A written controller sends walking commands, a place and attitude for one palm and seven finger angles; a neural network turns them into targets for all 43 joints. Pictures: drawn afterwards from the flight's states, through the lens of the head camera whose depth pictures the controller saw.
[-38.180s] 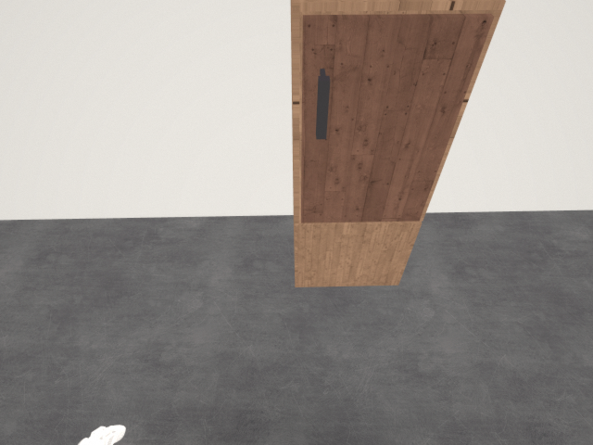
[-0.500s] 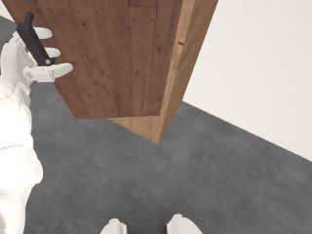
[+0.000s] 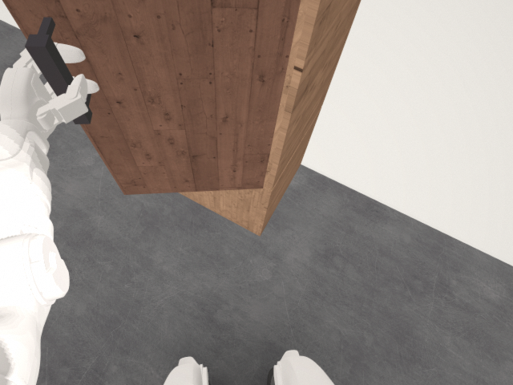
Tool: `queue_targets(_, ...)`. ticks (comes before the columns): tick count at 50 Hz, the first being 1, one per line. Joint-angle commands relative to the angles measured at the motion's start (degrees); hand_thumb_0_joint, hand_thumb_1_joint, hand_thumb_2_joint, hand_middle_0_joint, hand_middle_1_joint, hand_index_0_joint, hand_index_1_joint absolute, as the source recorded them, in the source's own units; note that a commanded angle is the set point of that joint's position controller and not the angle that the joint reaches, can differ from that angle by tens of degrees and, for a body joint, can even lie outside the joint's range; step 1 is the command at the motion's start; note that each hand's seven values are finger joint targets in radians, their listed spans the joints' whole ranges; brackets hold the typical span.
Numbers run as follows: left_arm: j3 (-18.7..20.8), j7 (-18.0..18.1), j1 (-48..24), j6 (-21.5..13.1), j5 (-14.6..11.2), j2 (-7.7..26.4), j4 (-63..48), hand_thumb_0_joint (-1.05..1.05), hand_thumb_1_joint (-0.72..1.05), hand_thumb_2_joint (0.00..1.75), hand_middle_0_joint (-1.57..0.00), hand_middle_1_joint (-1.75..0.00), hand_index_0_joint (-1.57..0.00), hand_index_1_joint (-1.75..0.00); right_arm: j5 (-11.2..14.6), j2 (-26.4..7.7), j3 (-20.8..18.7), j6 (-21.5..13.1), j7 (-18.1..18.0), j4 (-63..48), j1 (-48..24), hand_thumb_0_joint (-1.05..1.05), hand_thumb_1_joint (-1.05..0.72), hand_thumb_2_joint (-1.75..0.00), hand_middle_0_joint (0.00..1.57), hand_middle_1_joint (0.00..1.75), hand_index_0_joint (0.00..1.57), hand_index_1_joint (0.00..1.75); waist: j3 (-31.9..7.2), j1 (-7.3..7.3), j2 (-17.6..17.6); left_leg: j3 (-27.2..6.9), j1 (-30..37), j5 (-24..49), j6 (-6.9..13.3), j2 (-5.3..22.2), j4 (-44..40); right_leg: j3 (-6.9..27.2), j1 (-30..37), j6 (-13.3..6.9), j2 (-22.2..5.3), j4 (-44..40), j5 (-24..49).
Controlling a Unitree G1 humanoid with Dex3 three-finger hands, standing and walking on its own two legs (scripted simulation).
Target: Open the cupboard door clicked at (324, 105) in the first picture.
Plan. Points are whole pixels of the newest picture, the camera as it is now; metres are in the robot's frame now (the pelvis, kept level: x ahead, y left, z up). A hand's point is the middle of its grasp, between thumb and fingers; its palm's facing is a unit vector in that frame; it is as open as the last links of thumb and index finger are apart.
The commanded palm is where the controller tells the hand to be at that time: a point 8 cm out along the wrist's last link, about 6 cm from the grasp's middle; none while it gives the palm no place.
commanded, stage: pull the door open along its arc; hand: left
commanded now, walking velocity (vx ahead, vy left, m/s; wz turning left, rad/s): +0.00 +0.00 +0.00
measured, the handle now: (66, 74) +0.56 +0.24 +0.11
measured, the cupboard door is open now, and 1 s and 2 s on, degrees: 34 74 77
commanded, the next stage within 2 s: open thumb and fingers to let go in 1.00 s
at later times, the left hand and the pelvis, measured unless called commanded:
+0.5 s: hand (82, 153) +0.42 +0.19 +0.11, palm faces -0.04 -1.00 +0.03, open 6.1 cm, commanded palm +0.36 +0.26 +0.11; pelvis +0.02 +0.00 +0.02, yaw -2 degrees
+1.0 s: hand (155, 228) +0.31 +0.10 +0.12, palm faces +0.37 -0.93 +0.01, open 6.3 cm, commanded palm +0.25 +0.14 +0.11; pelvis +0.02 -0.03 +0.03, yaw +1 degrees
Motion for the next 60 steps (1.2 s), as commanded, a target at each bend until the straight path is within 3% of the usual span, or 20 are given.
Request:
queue_targets(1,4.68,-1.82,-23.28,-3.75,-0.79,19.65,-12.08,0.0,0.9,0.9,-0.4,-1.35,-0.4,-1.35,0.31,-11.13,-3.28,-0.64,-1.12,-3.11,10.0,0.0,-0.9,-0.9,0.2,0.3,0.2,0.3,-27.84,0.1,6.45,-2.16,20.93,25.26,1.82,-2.63,-4.0,1.71,10.91,-1.11,2.85,-3.94,23.97)
queue_targets(3,3.1,-3.03,-19.96,-3.46,-1.37,16.95,-12.23,0.0,0.9,0.9,-0.4,-1.35,-0.4,-1.35,0.56,-10.64,-3.2,-0.55,-0.98,-4.17,8.88,0.0,-0.9,-0.9,0.2,0.3,0.2,0.3,-26.65,0.84,6.96,-1.55,20.36,24.45,1.66,-2.67,-4.37,1.48,11.35,-1.06,2.76,-4.1,23.98)
queue_targets(12,5.28,-4.8,-2.99,-2.33,-5.61,14.73,-21.7,0.0,0.9,0.9,-0.4,-1.35,-0.4,-1.35,1.52,-10.17,-3.93,0.3,-0.48,-8.88,5.76,0.0,-0.9,-0.9,0.2,0.3,0.2,0.3,-27.85,5.09,4.32,0.66,20.05,27.06,1.94,-2.96,-6.39,1.67,19.12,-1.12,2.84,-4.47,30.09)
queue_targets(20,2.62,-3.68,20.26,0.35,-10.26,4.51,-39.75,0.0,0.9,0.9,-0.4,-1.35,-0.4,-1.35,2.88,-8.53,-4.71,-0.9,0.61,-13.75,0.11,0.0,-0.9,-0.9,0.2,0.3,0.2,0.3,-23.99,8.56,0.86,1.84,22.18,30.18,1.97,-3.09,-9.35,1.3,23.98,-1.08,2.32,-5.69,34.07)
queue_targets(22,2.92,-3.06,28.86,1.17,-11.4,2.8,-44.6,0.0,0.9,0.9,-0.4,-1.35,-0.4,-1.35,3.06,-8.0,-4.55,-1.77,0.89,-14.94,-1.48,0.0,-0.9,-0.9,0.2,0.3,0.2,0.3,-22.75,9.97,1.9,2.07,22.88,32.77,1.8,-3.1,-9.9,1.36,25.34,-1.14,1.94,-5.57,36.24)
queue_targets(23,10.2,5.07,29.24,2.31,-14.61,1.54,-49.47,0.0,0.9,0.9,-0.4,-1.35,-0.4,-1.35,2.77,-6.12,-4.43,-2.6,1.24,-15.35,-3.83,0.0,-0.9,-0.9,0.2,0.3,0.2,0.3,-21.93,15.12,-0.17,1.92,19.99,30.76,0.91,-3.79,-10.4,0.31,26.15,-0.92,1.97,-6.04,34.59)
queue_targets(24,4.85,9.13,33.21,3.58,-13.67,-4.74,-51.42,0.0,0.9,0.9,-0.4,-1.35,-0.4,-1.35,2.88,-6.03,-4.47,-3.34,1.71,-15.49,-4.82,0.0,-0.9,-0.9,0.2,0.3,0.2,0.3,-19.65,12.71,-0.18,2.25,20.76,29.4,0.64,-3.69,-11.43,-0.13,25.54,-0.76,2.1,-6.43,33.13)
queue_targets(25,3.42,11.62,36.39,4.4,-13.64,-8.27,-53.77,0.0,0.9,0.9,-0.4,-1.35,-0.4,-1.35,3.09,-5.86,-4.58,-3.95,2.09,-15.53,-5.42,0.0,-0.9,-0.9,0.2,0.3,0.2,0.3,-17.37,12.37,-0.73,2.18,21.01,28.5,0.27,-3.52,-11.97,-0.72,24.11,-0.75,2.16,-6.98,31.36)
queue_targets(26,3.55,14.03,38.73,4.63,-12.97,-8.78,-55.79,0.0,0.9,0.9,-0.4,-1.35,-0.4,-1.35,2.89,-5.84,-4.62,-4.45,2.27,-15.4,-5.89,0.0,-0.9,-0.9,0.2,0.3,0.2,0.3,-16.14,12.4,-3.15,2.09,20.63,28.08,0.3,-3.51,-12.06,-0.91,24.78,-0.86,2.28,-7.05,31.16)
queue_targets(31,-1.51,26.26,46.61,6.35,-6.33,-14.82,-69.32,0.0,0.9,0.9,-0.4,-1.35,-0.4,-1.35,1.54,-3.94,-4.49,-4.41,2.78,-15.05,-8.84,0.0,-0.9,-0.9,0.2,0.3,0.2,0.3,-16.96,12.82,-2.74,2.21,23.32,30.23,0.02,-3.4,-12.91,-0.52,28.12,-1.1,1.39,-7.08,32.73)
queue_targets(35,-7.0,34.61,49.56,8.72,-1.75,-20.84,-75.25,0.0,0.9,0.9,-0.4,-1.35,-0.4,-1.35,0.4,-2.55,-3.94,-3.02,2.35,-15.38,-12.73,0.0,-0.9,-0.9,0.2,0.3,0.2,0.3,-14.25,12.54,-3.27,2.43,24.12,25.3,0.06,-3.76,-14.09,0.02,28.97,-1.12,0.6,-8.87,30.12)
queue_targets(36,-7.61,36.61,50.19,9.39,-0.1,-20.48,-75.37,0.0,0.9,0.9,-0.4,-1.35,-0.4,-1.35,0.09,-2.54,-3.84,-2.51,2.09,-15.02,-13.1,0.0,-0.9,-0.9,0.2,0.3,0.2,0.3,-12.69,12.12,-4.46,2.1,23.93,23.57,0.17,-3.64,-14.31,0.36,28.75,-1.11,0.51,-9.84,28.19)
queue_targets(38,-10.86,39.94,51.24,10.84,2.18,-23.5,-77.76,0.0,0.9,0.9,-0.4,-1.35,-0.4,-1.35,-0.5,-1.76,-3.29,-1.65,1.81,-15.39,-14.79,0.0,-0.9,-0.9,0.2,0.3,0.2,0.3,-11.87,12.25,-2.6,2.2,24.6,21.75,0.19,-3.97,-15.0,0.64,29.03,-1.21,0.04,-10.62,26.67)
queue_targets(41,-14.42,41.56,52.23,11.87,4.09,-25.63,-79.93,0.0,0.9,0.9,-0.4,-1.35,-0.4,-1.35,-1.13,-1.43,-3.15,-0.62,0.93,-15.14,-15.53,0.0,-0.9,-0.9,0.2,0.3,0.2,0.3,-10.86,11.33,-4.46,2.13,25.48,19.74,0.34,-3.95,-15.24,1.41,29.9,-1.12,-0.27,-12.61,25.36)
queue_targets(47,-22.26,40.39,57.35,11.32,4.09,-32.04,-84.07,0.0,0.9,0.9,-0.4,-1.35,-0.4,-1.35,-1.71,-0.64,-2.72,-0.56,0.16,-15.55,-17.59,0.0,-0.9,-0.9,0.2,0.3,0.2,0.3,-8.76,10.82,-3.51,2.16,27.42,18.69,0.39,-4.1,-15.56,1.86,29.98,-0.71,-0.92,-13.79,26.77)
queue_targets(52,-29.84,41.67,57.6,10.15,5.07,-37.74,-87.45,0.0,0.9,0.9,-0.4,-1.35,-0.4,-1.35,-2.35,-0.6,-2.93,-2.17,0.45,-15.81,-17.65,0.0,-0.9,-0.9,0.2,0.3,0.2,0.3,-8.57,9.95,-6.43,1.16,27.91,18.59,0.53,-4.15,-14.51,1.74,28.88,-0.08,-1.45,-13.05,28.24)
queue_targets(55,-27.61,43.65,46.56,9.23,7.39,-33.64,-84.82,0.0,0.9,0.9,-0.4,-1.35,-0.4,-1.35,-2.9,-1.02,-2.9,-2.34,-0.25,-13.39,-17.41,0.0,-0.9,-0.9,0.2,0.3,0.2,0.3,-7.82,8.49,-7.27,0.69,26.52,16.25,0.72,-4.57,-13.29,3.06,26.05,0.18,-2.28,-13.23,25.18)
queue_targets(56,-26.64,44.08,45.91,8.99,7.9,-32.68,-83.08,0.0,0.83,0.87,-0.4,-1.34,-0.4,-1.34,-3.03,-0.87,-2.94,-2.41,-0.61,-12.89,-17.43,0.0,-0.9,-0.9,0.2,0.3,0.2,0.3,-6.41,8.8,-8.82,0.54,25.87,14.65,0.88,-4.66,-13.15,3.72,25.52,0.27,-2.4,-14.3,22.16)
queue_targets(57,-26.1,44.31,44.71,8.43,8.42,-32.06,-82.87,0.0,0.76,0.84,-0.39,-1.34,-0.39,-1.34,-3.05,-0.7,-3.01,-2.55,-0.79,-12.73,-18.0,0.0,-0.9,-0.9,0.2,0.3,0.2,0.3,-7.61,9.28,-7.25,0.74,25.77,14.05,0.88,-4.87,-13.08,4.37,25.55,0.2,-2.79,-14.4,20.75)
queue_targets(60,-27.41,43.43,45.17,7.84,7.37,-34.33,-80.82,0.0,0.55,0.75,-0.38,-1.31,-0.38,-1.31,-2.88,-0.36,-2.85,-2.67,-1.16,-12.19,-18.29,0.0,-0.9,-0.9,0.2,0.3,0.2,0.3,-9.38,9.64,-6.36,1.04,26.55,14.02,0.94,-5.15,-13.33,3.84,26.09,-0.04,-2.71,-14.42,20.43)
